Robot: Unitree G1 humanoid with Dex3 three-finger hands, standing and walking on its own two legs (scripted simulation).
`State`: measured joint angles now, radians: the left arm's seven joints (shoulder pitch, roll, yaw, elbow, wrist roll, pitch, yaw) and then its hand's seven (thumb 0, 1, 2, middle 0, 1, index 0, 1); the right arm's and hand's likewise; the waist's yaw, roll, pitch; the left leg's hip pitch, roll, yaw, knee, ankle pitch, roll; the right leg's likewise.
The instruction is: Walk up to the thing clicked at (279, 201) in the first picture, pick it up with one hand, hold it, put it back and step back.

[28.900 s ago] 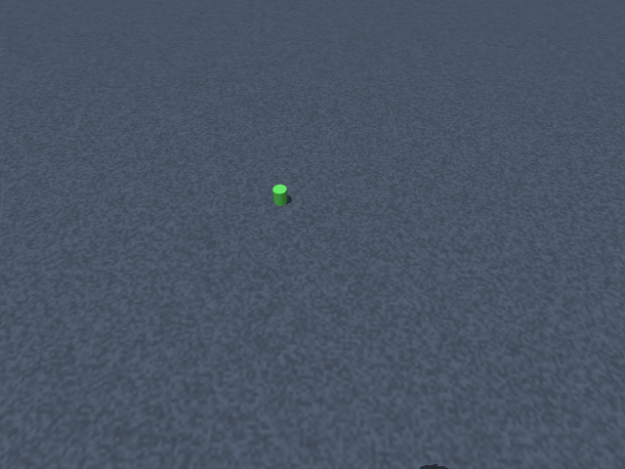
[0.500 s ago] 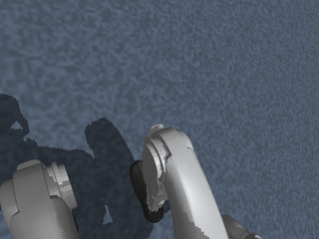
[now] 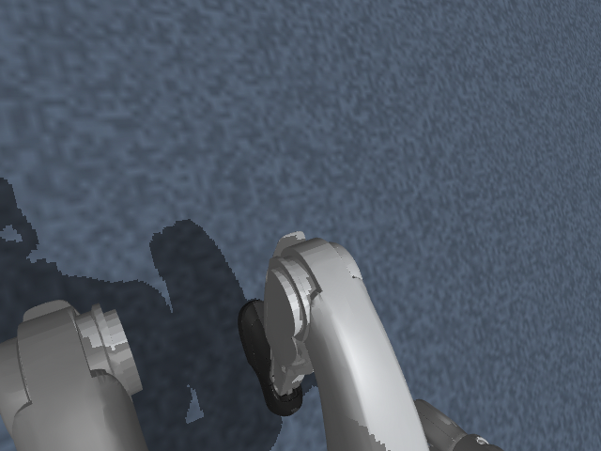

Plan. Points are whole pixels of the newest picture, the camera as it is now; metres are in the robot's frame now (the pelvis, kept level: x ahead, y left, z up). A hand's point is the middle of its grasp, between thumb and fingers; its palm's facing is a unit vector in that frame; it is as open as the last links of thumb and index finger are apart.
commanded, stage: open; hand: left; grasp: from above
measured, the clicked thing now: out of the picture +0.43 +0.33 -0.26
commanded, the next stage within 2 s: withdraw in 0.44 s
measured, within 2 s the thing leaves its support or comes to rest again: neither
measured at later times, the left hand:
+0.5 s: hand out of the picture +0.42 +0.33 -0.25, palm faces -0.45 -0.17 -0.88, open 13.7 cm
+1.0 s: hand out of the picture +0.44 +0.36 -0.10, palm faces -0.35 -0.08 -0.93, open 14.1 cm
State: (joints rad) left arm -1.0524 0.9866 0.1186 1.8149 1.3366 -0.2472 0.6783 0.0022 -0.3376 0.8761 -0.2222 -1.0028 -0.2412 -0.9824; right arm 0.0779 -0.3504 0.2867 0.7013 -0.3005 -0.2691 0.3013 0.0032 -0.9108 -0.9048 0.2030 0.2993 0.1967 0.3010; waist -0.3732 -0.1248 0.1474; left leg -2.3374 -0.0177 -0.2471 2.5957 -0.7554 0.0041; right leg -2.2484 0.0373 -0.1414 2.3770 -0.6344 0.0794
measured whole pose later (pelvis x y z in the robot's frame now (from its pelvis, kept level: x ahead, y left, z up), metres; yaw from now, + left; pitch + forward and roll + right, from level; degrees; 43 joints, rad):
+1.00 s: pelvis +0.01 -0.01 +0.04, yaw +5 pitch +35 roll -10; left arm -0.91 0.73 0.07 1.33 1.18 -0.09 0.38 0.00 -0.52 1.01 -0.09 -1.01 -0.08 -1.02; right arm 0.14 -0.31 0.06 0.74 -0.13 -0.10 0.29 0.00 -0.92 -0.91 0.20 0.30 0.20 0.30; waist -0.23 0.03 -0.10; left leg -2.30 -0.02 -0.15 2.42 -0.74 0.00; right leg -2.24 0.00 -0.07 2.28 -0.66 0.06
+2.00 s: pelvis +0.00 +0.00 +0.15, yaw +9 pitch +35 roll -7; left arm -0.45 0.55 0.07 0.69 0.67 0.00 0.03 0.00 0.45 0.86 -0.22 -0.41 -0.21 -0.42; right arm 0.18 -0.29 -0.01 0.63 -0.01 0.00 0.10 0.01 -0.90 -0.90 0.21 0.30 0.20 0.30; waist -0.10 0.06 -0.19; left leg -2.00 -0.01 -0.09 2.07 -0.70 0.02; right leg -1.95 -0.01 -0.03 1.97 -0.64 0.06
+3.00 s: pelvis +0.09 +0.01 +0.42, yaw +14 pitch +11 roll -3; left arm 0.52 0.22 0.04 -0.15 -0.06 0.46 0.03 0.01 0.90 0.90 -0.21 -0.30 -0.20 -0.30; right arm 0.30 -0.22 0.04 0.50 0.02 -0.22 -0.19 0.02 -0.90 -0.90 0.20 0.30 0.20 0.30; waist -0.04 0.06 -0.19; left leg -0.70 0.02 -0.07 1.02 -0.52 0.00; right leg -0.67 -0.01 -0.05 0.94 -0.46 0.03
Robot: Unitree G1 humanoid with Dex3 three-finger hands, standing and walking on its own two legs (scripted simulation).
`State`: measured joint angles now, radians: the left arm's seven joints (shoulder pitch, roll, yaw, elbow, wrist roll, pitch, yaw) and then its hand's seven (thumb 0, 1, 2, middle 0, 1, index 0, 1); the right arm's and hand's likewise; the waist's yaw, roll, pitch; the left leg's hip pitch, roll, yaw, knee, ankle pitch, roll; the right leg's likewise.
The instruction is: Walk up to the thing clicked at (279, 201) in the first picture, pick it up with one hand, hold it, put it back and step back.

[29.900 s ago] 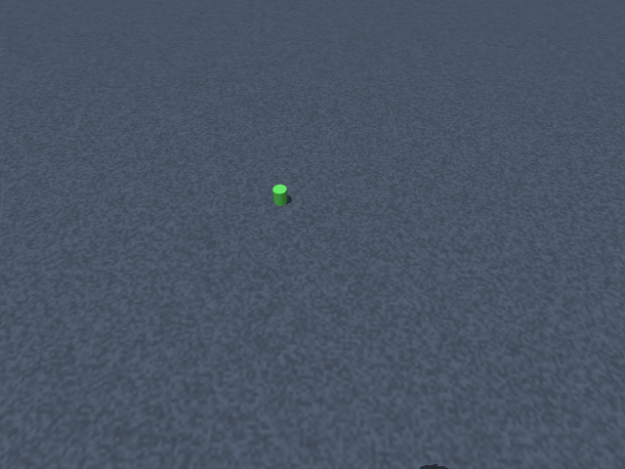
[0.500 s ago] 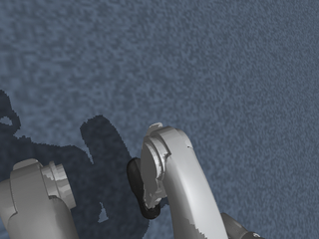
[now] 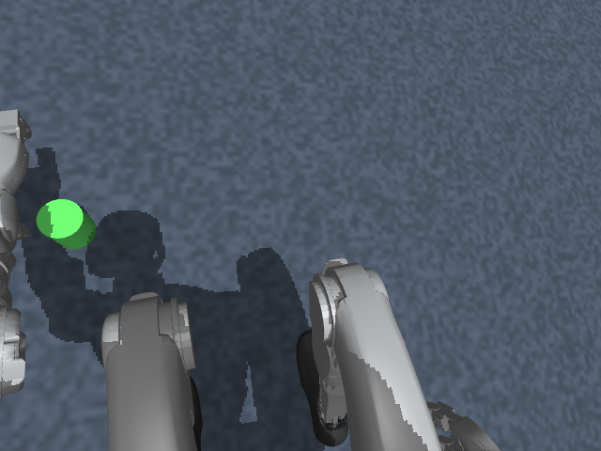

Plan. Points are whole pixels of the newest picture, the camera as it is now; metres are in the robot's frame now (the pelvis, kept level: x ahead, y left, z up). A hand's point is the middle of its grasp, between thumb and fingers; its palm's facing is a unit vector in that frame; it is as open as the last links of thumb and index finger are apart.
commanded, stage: withdraw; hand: left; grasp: from above
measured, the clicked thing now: (68, 225) +0.46 +0.30 -0.30
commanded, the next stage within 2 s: home in 0.42 s
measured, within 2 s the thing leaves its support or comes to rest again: neither
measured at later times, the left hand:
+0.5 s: hand (25, 218) +0.43 +0.31 -0.17, palm faces -0.46 -0.07 -0.88, open 13.9 cm
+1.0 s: hand out of the picture +0.36 +0.30 -0.02, palm faces -0.33 -0.51 -0.79, open 9.6 cm
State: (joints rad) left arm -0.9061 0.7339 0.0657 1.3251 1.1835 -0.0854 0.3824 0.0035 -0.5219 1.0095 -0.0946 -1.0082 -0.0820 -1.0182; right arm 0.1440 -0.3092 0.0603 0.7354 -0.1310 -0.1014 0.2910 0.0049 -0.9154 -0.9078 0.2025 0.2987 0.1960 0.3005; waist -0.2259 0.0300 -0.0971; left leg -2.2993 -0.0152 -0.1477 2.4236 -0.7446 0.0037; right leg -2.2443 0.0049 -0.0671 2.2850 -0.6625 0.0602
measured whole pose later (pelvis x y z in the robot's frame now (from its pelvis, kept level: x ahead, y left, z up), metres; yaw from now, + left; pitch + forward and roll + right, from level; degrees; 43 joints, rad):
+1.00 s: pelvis +0.00 +0.00 +0.11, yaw +4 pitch +35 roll -7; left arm -0.45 0.55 0.07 0.69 0.67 0.00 0.03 0.00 0.45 0.86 -0.22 -0.41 -0.21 -0.42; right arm 0.18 -0.29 -0.01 0.63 -0.01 0.00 0.10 0.01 -0.90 -0.90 0.21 0.30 0.20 0.30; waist -0.10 0.06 -0.19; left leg -2.00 -0.01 -0.09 2.07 -0.70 0.02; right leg -1.95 -0.01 -0.03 1.97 -0.64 0.06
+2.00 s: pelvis +0.08 +0.00 +0.38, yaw +9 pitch +11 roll -3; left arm 0.52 0.22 0.04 -0.15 -0.06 0.46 0.03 0.01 0.90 0.90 -0.21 -0.30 -0.20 -0.30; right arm 0.30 -0.22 0.04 0.50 0.02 -0.22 -0.19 0.02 -0.90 -0.90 0.20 0.30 0.20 0.30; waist -0.04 0.06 -0.19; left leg -0.70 0.02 -0.07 1.02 -0.52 0.00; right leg -0.67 -0.01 -0.05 0.94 -0.46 0.03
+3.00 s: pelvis +0.08 +0.00 +0.38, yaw +9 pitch +10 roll -3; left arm 0.50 0.23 0.03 -0.13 -0.05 0.45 0.02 0.01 0.90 0.90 -0.21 -0.30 -0.20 -0.30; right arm 0.29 -0.22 0.04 0.53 0.01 -0.24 -0.18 0.02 -0.90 -0.90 0.21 0.30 0.20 0.30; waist -0.03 0.05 -0.17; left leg -0.68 0.02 -0.06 1.03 -0.52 0.00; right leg -0.66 -0.01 -0.04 0.94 -0.46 0.03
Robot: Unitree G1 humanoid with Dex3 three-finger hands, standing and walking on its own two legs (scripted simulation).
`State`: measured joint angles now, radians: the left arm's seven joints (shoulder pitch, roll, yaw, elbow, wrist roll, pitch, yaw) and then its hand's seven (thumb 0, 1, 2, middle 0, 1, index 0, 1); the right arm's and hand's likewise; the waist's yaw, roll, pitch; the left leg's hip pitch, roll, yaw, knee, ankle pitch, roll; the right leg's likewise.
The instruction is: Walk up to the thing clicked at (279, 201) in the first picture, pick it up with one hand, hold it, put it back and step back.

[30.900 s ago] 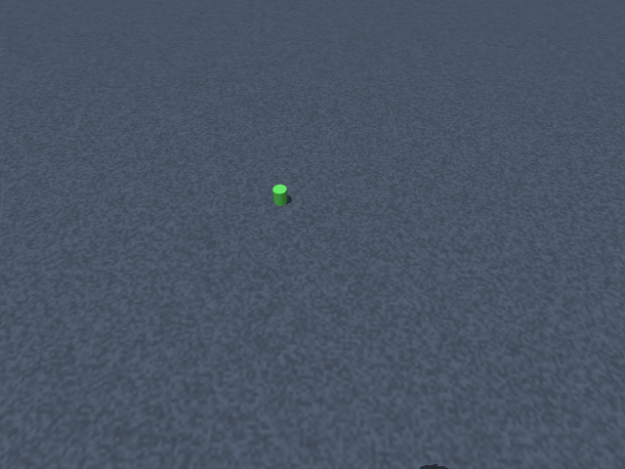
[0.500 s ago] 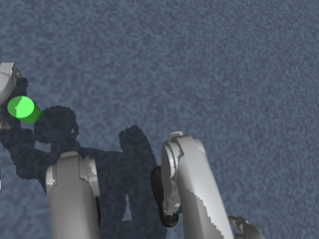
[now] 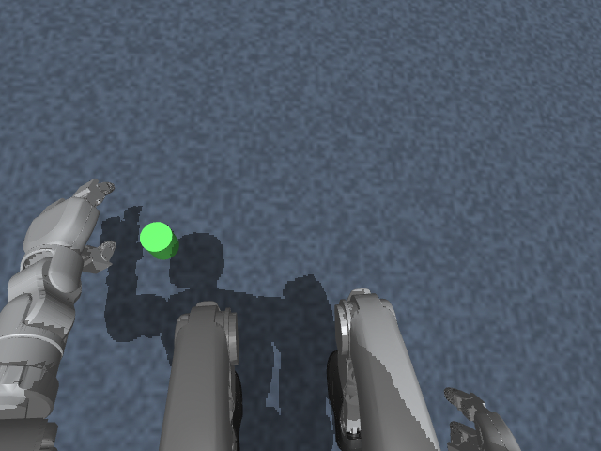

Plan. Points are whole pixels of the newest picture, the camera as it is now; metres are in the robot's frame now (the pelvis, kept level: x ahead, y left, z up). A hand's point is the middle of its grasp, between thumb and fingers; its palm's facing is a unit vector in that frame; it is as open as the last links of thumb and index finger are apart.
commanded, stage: home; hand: left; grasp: from above
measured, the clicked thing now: (160, 241) +0.48 +0.26 -0.40
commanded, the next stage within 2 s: none
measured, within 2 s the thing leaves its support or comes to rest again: neither
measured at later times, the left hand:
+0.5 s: hand (56, 340) +0.26 +0.20 +0.09, palm faces +0.02 -0.94 -0.34, open 7.4 cm
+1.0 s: hand out of the picture +0.23 +0.19 +0.23, palm faces +0.15 -0.97 -0.20, open 7.4 cm
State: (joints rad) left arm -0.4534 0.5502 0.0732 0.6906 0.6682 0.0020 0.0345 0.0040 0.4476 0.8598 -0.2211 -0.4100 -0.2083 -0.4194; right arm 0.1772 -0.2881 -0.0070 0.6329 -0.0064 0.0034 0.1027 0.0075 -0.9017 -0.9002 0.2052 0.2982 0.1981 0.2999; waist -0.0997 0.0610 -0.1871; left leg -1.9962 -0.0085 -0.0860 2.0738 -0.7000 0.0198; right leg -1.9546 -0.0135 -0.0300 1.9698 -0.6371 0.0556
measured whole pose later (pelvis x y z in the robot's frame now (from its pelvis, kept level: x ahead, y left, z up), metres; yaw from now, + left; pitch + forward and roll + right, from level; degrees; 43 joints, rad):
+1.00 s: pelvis +0.08 -0.01 +0.27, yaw +5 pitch +11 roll -3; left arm 0.52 0.22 0.04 -0.15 -0.06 0.46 0.03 0.01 0.90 0.90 -0.21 -0.30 -0.20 -0.30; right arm 0.30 -0.22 0.04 0.50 0.02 -0.22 -0.19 0.02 -0.90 -0.90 0.20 0.30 0.20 0.30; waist -0.04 0.06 -0.19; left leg -0.70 0.02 -0.07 1.02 -0.52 0.00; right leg -0.67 -0.01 -0.05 0.94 -0.46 0.03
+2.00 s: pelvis +0.08 -0.01 +0.27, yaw +5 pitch +10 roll -3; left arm 0.50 0.23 0.03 -0.13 -0.05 0.45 0.02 0.01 0.90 0.90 -0.21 -0.30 -0.20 -0.30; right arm 0.29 -0.22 0.04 0.53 0.01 -0.24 -0.18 0.02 -0.90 -0.90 0.21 0.30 0.20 0.30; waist -0.03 0.05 -0.17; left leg -0.68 0.02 -0.06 1.03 -0.52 0.00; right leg -0.66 -0.01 -0.04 0.94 -0.46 0.03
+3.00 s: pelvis +0.08 -0.01 +0.27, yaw +5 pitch +8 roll -2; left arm 0.42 0.25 0.01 0.01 -0.01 0.33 0.03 0.01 0.90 0.90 -0.21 -0.30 -0.20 -0.30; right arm 0.25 -0.23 0.01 0.59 -0.05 -0.20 -0.15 0.01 -0.90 -0.90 0.21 0.30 0.20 0.30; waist -0.01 0.03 -0.10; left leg -0.62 0.02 -0.05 1.01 -0.52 0.00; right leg -0.60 -0.01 -0.03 0.94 -0.47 0.03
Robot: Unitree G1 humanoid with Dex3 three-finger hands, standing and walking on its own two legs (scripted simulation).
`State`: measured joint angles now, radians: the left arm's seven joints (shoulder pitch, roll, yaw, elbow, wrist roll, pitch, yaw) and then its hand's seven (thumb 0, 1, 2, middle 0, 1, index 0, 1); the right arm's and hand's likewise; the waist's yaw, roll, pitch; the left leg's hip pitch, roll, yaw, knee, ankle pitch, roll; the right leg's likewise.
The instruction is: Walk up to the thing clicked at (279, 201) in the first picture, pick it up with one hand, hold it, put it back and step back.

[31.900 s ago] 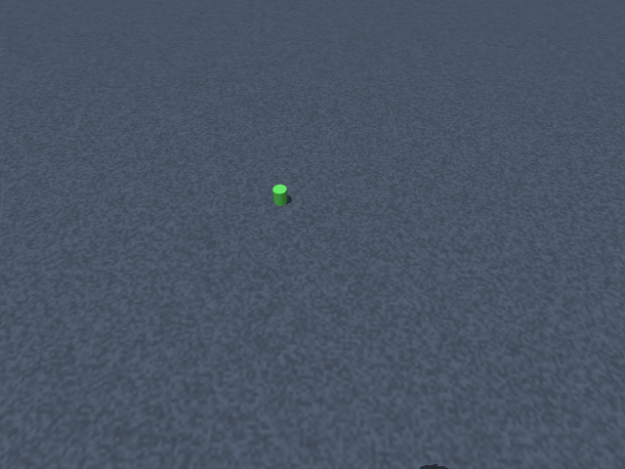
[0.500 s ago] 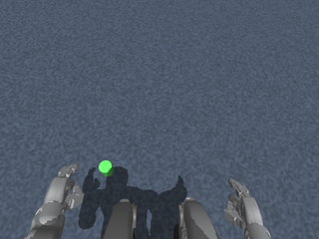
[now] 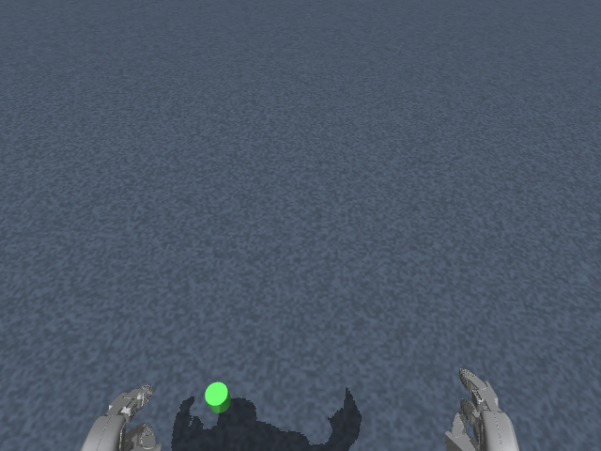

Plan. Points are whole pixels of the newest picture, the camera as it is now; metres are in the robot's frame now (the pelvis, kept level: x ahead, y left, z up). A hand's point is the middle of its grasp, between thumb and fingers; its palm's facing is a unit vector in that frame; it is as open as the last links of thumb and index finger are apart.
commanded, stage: home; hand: left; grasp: from above
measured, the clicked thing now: (218, 397) +0.42 +0.23 -0.68
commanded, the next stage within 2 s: stand in 1.86 s
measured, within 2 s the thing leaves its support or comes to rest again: neither
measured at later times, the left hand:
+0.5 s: hand out of the picture +0.16 +0.18 -0.05, palm faces +0.05 -0.98 -0.20, open 7.4 cm
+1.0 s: hand out of the picture +0.16 +0.18 -0.05, palm faces +0.05 -0.98 -0.20, open 7.4 cm
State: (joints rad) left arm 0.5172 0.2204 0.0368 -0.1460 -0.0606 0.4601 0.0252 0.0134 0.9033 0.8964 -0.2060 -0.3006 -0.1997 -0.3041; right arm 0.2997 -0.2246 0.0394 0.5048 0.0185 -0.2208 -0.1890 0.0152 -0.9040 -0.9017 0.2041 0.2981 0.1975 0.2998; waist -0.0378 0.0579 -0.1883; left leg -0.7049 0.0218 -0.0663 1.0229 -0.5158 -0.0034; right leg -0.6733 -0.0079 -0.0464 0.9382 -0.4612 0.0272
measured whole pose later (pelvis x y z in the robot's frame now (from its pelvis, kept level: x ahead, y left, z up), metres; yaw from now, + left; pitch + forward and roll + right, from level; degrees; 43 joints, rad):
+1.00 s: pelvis +0.00 +0.00 +0.00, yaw +0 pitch +10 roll -3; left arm 0.50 0.23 0.03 -0.13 -0.05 0.45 0.02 0.01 0.90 0.90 -0.21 -0.30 -0.20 -0.30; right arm 0.29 -0.22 0.04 0.53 0.01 -0.24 -0.18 0.02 -0.90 -0.90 0.21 0.30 0.20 0.30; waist -0.03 0.05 -0.17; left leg -0.68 0.02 -0.06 1.03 -0.52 0.00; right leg -0.66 -0.01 -0.04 0.94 -0.46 0.03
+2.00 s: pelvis +0.00 +0.00 +0.00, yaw +0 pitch +8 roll -2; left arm 0.42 0.25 0.01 0.01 -0.01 0.33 0.03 0.01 0.90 0.90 -0.21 -0.30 -0.20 -0.30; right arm 0.25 -0.23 0.01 0.59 -0.05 -0.20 -0.15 0.01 -0.90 -0.90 0.21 0.30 0.20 0.30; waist -0.01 0.03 -0.10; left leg -0.62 0.02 -0.05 1.01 -0.52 0.00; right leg -0.60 -0.01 -0.03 0.94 -0.47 0.03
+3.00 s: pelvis -0.01 +0.00 +0.07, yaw +0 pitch -4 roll +0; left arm 0.15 0.29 0.04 1.15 0.03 0.00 0.03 0.01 0.90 0.90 -0.21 -0.30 -0.20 -0.30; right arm 0.15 -0.30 -0.03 1.12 -0.03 0.00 -0.02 0.01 -0.91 -0.90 0.20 0.30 0.20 0.30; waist 0.02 0.02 0.06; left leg -0.09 -0.01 -0.03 0.37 -0.20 0.00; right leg -0.10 -0.04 -0.02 0.36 -0.19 0.03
